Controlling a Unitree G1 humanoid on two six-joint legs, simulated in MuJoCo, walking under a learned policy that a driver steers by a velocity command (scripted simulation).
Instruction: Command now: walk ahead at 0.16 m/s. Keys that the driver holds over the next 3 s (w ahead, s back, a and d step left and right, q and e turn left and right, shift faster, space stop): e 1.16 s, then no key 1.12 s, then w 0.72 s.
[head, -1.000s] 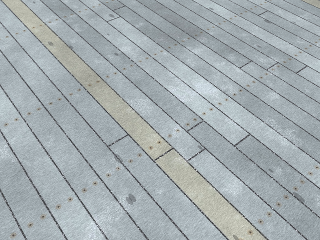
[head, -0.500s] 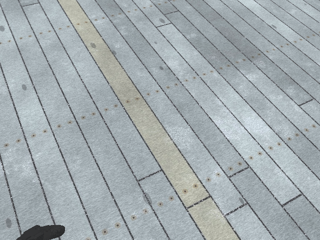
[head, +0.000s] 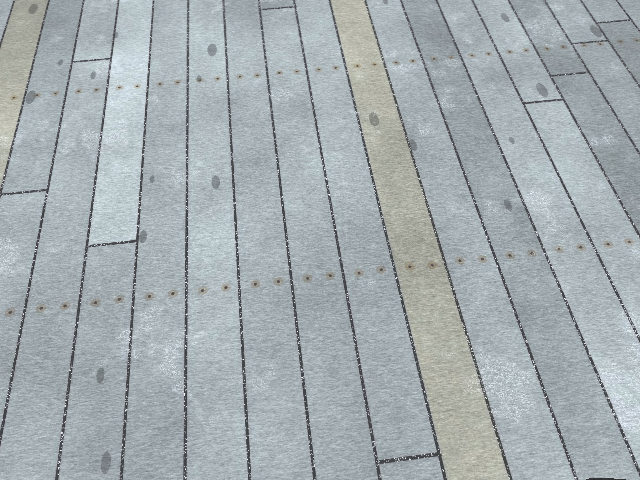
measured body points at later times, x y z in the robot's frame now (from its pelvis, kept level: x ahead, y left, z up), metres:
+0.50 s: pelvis +0.07 -0.02 -0.02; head +0.09 -0.05 +0.43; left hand +0.25 +0.24 -0.11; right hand +0.16 -0.33 -0.13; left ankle +0.13 +0.13 -0.72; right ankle +0.06 -0.11 -0.75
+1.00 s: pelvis +0.10 -0.01 -0.01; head +0.13 -0.02 +0.44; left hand +0.39 +0.16 -0.10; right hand +0.09 -0.34 -0.10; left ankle +0.17 +0.10 -0.75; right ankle +0.06 -0.10 -0.74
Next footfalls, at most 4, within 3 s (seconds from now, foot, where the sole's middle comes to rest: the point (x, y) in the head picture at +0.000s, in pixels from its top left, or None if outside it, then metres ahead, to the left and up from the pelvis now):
0.08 left None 0.18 0.13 -0.78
0.44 right None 0.10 -0.12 -0.78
0.98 left None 0.20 0.08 -0.78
1.36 right None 0.04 -0.14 -0.78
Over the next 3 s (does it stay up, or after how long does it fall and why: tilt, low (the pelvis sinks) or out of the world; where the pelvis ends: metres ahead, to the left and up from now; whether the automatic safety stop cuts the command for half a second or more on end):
stays up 0.31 -0.17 -0.04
